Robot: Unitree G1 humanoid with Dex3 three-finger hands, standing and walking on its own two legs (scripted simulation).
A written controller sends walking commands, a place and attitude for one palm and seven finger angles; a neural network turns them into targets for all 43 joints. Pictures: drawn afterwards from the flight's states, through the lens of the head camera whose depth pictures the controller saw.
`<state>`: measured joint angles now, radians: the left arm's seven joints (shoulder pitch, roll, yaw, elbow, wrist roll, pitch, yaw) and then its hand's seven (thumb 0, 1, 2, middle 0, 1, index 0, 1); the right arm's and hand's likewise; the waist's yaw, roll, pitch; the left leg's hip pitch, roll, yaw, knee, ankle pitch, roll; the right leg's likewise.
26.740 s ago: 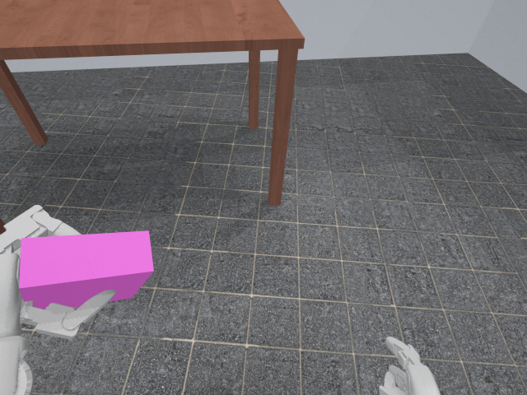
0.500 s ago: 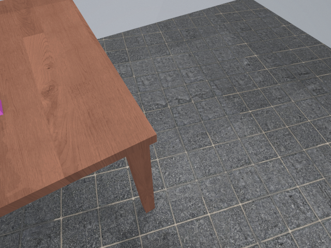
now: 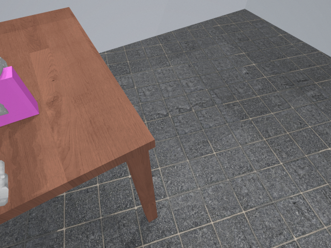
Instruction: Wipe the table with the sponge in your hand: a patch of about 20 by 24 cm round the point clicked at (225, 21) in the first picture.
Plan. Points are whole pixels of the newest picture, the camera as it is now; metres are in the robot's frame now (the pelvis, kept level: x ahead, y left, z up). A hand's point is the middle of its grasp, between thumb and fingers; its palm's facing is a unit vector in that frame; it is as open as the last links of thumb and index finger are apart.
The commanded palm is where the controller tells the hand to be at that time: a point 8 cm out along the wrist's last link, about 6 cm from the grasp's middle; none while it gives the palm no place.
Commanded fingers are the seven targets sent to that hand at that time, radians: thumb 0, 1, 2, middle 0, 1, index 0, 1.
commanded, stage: wipe back along the middle lane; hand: left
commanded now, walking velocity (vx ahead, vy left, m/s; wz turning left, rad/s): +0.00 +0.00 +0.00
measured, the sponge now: (0, 106) +0.42 +0.39 +0.12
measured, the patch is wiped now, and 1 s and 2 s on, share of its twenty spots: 0.45 0.60 0.80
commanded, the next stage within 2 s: slide across to the third lane in 1.66 s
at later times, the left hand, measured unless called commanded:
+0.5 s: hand (1, 97) +0.41 +0.36 +0.15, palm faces -0.06 +0.04 -1.00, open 9.3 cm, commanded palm +0.37 +0.36 +0.19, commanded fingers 0.00 0.10 1.30 -1.20 -1.60 -1.20 -1.60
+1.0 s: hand (3, 111) +0.37 +0.34 +0.15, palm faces +0.00 +0.06 -1.00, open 9.3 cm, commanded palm +0.33 +0.32 +0.18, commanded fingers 0.00 0.10 1.30 -1.20 -1.60 -1.20 -1.60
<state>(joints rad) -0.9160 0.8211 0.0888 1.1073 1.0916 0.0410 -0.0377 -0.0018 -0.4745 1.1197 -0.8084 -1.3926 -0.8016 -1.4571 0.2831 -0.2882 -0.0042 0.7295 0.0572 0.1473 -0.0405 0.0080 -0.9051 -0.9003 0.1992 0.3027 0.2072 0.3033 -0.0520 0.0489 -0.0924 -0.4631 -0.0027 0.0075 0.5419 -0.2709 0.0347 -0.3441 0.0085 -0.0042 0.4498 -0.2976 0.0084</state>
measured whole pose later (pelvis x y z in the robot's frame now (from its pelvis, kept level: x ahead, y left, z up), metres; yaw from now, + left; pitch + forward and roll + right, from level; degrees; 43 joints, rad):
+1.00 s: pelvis +0.01 -0.01 +0.00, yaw +1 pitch +6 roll +0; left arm -0.52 0.66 -0.01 0.55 0.96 0.29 -0.05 0.00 -0.45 1.11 -0.79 -1.41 -0.79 -1.47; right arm 0.17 -0.31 0.01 0.68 0.07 0.14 -0.03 0.01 -0.91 -0.90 0.20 0.30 0.21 0.30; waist 0.03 0.08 -0.09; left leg -0.33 -0.02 0.00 0.51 -0.28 0.02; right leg -0.23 0.00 -0.01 0.47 -0.34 0.00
